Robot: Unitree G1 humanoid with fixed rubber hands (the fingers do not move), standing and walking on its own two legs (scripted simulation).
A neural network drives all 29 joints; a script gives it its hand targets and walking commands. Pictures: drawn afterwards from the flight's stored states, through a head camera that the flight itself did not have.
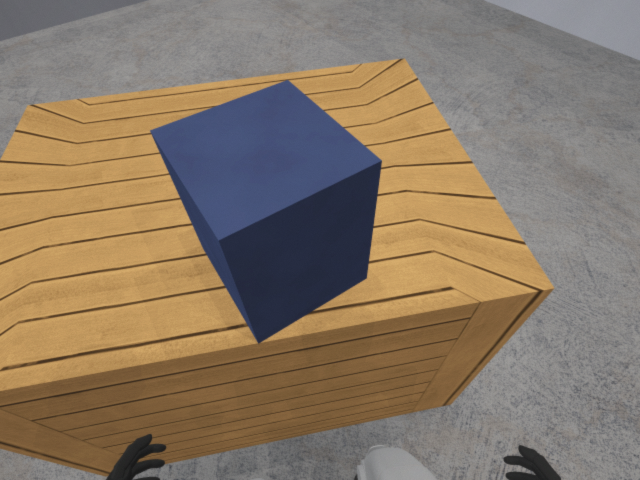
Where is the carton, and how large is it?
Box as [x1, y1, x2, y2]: [150, 80, 381, 343]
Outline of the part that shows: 288,80 150,130 206,254 258,343 366,278 381,160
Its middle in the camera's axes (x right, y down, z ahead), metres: -0.07 -0.03 +0.55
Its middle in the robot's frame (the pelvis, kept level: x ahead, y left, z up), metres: +0.44 +0.08 +0.05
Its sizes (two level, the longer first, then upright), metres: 0.210 0.200 0.250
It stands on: a pedestal, 0.68 m high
